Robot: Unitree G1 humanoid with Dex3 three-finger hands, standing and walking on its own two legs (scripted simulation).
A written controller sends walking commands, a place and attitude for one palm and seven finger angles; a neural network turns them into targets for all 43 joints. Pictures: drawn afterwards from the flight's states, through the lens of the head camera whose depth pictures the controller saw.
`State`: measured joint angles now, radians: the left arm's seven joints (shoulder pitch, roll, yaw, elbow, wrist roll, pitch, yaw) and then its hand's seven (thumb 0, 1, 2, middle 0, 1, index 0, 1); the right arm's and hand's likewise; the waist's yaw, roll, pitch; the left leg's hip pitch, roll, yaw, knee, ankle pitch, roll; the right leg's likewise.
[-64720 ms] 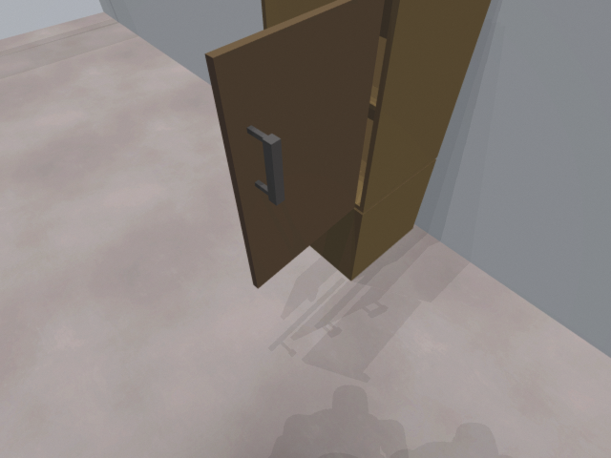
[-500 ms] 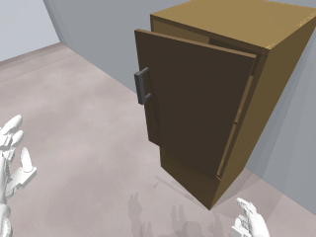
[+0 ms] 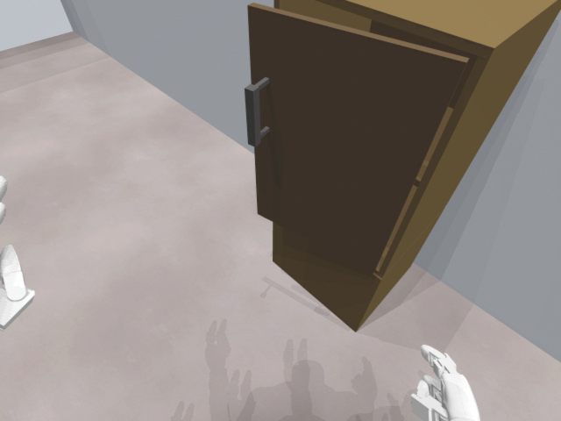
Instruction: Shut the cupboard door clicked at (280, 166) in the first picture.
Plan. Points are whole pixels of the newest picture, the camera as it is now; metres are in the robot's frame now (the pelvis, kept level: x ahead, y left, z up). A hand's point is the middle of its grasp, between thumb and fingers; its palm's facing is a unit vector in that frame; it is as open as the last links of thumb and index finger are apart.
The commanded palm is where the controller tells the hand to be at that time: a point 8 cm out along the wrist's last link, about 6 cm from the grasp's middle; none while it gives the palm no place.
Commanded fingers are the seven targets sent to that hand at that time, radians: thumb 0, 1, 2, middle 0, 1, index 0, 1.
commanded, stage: step back with the hand held close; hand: left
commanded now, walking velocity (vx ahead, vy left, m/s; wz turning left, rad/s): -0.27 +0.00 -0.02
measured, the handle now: (259, 112) +0.70 +0.10 +0.06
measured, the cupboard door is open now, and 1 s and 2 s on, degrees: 12 12 12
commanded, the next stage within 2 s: stop stepping back and stand still in 0.66 s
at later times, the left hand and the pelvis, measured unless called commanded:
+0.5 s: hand out of the picture +0.11 +0.27 +0.18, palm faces +0.46 -0.76 -0.47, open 7.4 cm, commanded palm +0.04 +0.30 +0.18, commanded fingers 0.00 0.90 0.90 -0.20 -0.30 -0.20 -0.30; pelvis -0.08 +0.00 -0.01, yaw +3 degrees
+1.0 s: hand out of the picture +0.02 +0.28 +0.17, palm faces +0.40 -0.82 -0.40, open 7.4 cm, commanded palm -0.04 +0.32 +0.18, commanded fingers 0.00 0.90 0.90 -0.20 -0.30 -0.20 -0.30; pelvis -0.18 +0.02 -0.01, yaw +0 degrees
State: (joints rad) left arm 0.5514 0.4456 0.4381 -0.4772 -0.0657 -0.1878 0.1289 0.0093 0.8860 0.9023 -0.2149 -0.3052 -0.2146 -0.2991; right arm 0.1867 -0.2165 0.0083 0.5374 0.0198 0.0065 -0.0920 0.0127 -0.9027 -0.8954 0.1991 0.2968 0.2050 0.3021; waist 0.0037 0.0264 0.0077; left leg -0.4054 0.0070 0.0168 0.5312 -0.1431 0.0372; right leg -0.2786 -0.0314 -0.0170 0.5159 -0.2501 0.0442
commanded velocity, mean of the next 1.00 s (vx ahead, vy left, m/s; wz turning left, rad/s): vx -0.22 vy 0.00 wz -0.05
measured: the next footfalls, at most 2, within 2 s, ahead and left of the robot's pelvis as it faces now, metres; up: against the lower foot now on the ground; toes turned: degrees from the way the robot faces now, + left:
left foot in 0.62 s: +0.02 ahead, +0.11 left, +0.00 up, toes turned +4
right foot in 0.90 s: -0.21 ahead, -0.11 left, +0.00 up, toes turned +0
